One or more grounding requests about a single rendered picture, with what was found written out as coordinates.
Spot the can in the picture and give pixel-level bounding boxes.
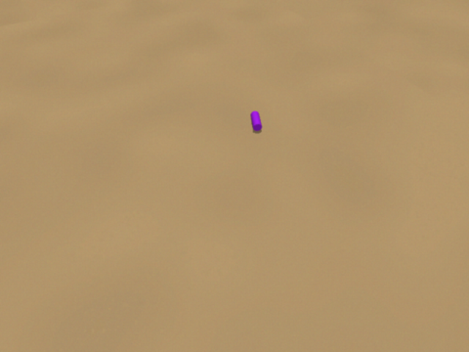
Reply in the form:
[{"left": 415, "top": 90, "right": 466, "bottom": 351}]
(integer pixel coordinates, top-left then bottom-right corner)
[{"left": 251, "top": 111, "right": 262, "bottom": 131}]

